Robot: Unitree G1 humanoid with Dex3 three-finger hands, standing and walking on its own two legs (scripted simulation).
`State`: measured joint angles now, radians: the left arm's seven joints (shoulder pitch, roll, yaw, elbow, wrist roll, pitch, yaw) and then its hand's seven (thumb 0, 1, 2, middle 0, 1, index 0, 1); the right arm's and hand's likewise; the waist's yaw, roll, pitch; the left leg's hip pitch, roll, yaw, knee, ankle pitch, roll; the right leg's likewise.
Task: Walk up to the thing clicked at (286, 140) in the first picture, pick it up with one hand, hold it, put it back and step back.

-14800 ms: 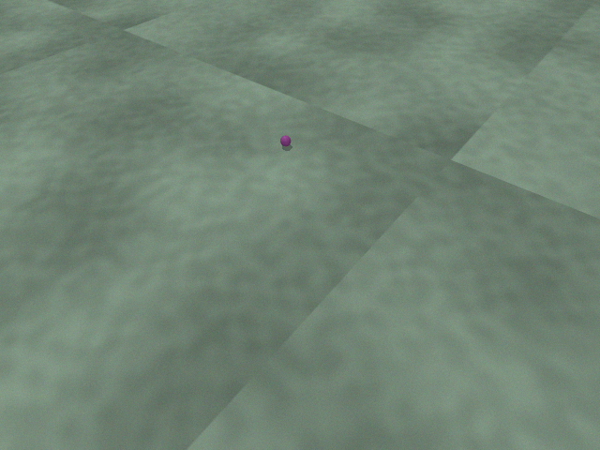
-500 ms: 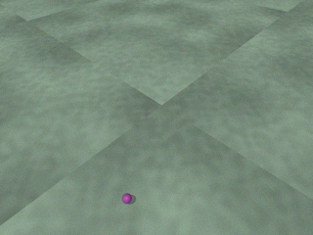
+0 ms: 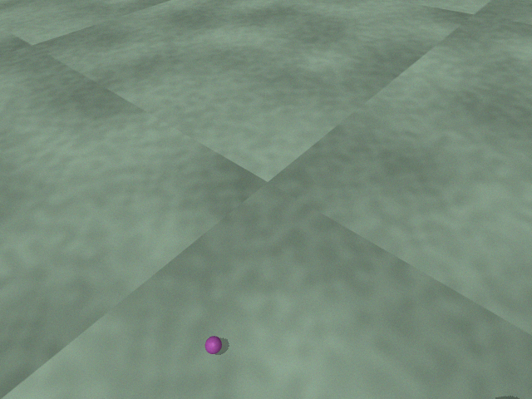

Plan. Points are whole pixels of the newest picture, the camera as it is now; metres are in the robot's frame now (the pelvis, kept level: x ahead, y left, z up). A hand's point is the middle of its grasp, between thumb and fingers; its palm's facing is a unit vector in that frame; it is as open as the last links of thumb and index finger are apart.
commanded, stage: walk up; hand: left
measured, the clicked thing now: (213, 345) +0.48 +0.26 -0.75
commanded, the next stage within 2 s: stand in 0.02 s
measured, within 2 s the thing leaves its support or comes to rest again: neither
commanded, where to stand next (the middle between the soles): +0.11 +0.01 m, yaw +1 degrees
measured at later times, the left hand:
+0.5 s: hand out of the picture +0.07 +0.26 -0.15, palm faces -0.02 -0.94 -0.34, open 7.4 cm
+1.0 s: hand out of the picture +0.05 +0.26 -0.16, palm faces -0.02 -0.94 -0.34, open 7.4 cm
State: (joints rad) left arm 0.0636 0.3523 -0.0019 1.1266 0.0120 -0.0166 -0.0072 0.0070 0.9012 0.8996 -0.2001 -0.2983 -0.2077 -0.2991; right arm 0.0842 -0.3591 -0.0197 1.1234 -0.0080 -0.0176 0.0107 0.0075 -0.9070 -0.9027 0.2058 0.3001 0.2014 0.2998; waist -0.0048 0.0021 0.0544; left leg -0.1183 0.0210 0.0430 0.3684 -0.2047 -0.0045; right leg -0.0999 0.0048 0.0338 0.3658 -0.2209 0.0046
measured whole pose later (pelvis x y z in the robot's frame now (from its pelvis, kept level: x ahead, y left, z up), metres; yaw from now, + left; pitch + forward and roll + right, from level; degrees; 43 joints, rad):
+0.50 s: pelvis -0.01 +0.00 +0.00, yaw +1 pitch -2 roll +0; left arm 0.09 0.35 0.00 1.15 0.01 -0.01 -0.01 0.01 0.90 0.90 -0.20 -0.30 -0.21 -0.30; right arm 0.06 -0.34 -0.01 1.15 -0.01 -0.02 0.01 0.01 -0.91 -0.90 0.21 0.30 0.20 0.30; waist 0.00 0.00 0.06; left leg -0.11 0.01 0.03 0.31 -0.16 0.00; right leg -0.09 -0.01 0.03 0.30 -0.17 0.01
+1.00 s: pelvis -0.01 +0.01 +0.00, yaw +1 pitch -2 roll +0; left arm 0.12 0.35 -0.01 1.14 0.01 -0.01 -0.01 0.01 0.90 0.90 -0.20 -0.30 -0.21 -0.30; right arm 0.09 -0.35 0.00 1.16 -0.01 -0.01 0.01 0.01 -0.91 -0.90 0.21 0.30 0.20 0.30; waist 0.00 0.00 0.06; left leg -0.12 0.00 0.03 0.31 -0.15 0.01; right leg -0.10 -0.01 0.02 0.30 -0.18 0.02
